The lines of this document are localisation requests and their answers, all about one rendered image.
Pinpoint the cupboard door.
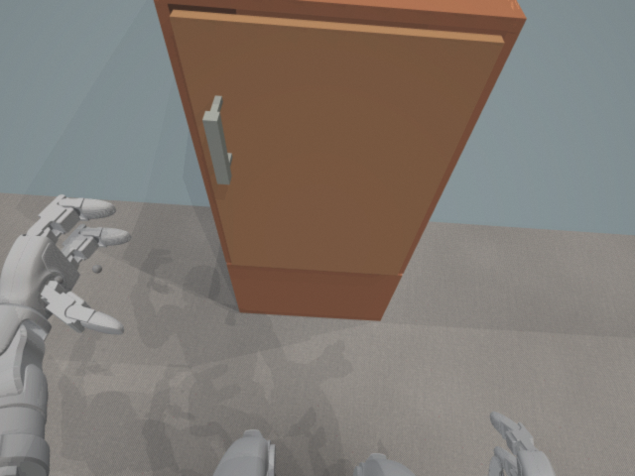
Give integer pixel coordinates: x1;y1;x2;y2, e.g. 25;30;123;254
170;10;505;276

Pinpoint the robot right shin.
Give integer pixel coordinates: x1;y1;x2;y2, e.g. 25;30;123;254
366;453;387;461

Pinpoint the left robot hand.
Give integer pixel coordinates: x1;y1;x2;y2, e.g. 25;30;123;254
0;194;132;334

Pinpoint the handle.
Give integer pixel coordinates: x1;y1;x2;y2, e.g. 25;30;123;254
202;95;232;184

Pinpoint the right robot hand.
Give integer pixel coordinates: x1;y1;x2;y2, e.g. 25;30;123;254
485;412;556;476

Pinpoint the robot left forearm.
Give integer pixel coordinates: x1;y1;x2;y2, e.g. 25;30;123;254
0;303;52;476

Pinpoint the robot left thigh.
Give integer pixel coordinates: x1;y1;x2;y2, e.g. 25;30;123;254
213;436;276;476

